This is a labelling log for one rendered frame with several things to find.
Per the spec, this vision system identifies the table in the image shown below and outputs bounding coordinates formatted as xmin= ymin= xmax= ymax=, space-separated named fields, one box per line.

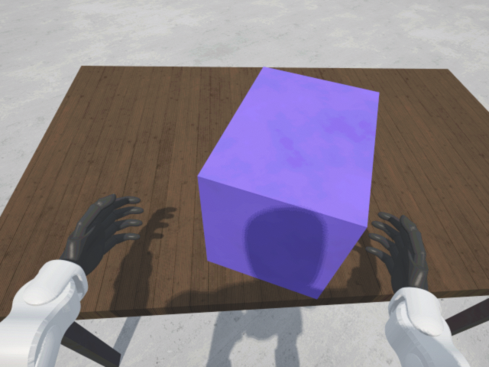
xmin=0 ymin=66 xmax=489 ymax=367

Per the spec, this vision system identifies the robot left hand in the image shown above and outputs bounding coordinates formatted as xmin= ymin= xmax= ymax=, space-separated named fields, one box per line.
xmin=59 ymin=194 xmax=144 ymax=276

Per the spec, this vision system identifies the carton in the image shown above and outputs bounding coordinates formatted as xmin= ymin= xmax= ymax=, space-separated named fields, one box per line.
xmin=197 ymin=67 xmax=379 ymax=299

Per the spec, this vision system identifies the robot right forearm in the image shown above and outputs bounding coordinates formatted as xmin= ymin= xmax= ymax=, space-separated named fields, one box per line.
xmin=385 ymin=287 xmax=471 ymax=367

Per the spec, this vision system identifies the robot left forearm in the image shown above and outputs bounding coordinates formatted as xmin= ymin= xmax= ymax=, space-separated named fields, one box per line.
xmin=0 ymin=260 xmax=88 ymax=367

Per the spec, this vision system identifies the robot right hand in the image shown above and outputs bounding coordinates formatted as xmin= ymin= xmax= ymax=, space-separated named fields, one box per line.
xmin=365 ymin=212 xmax=429 ymax=294

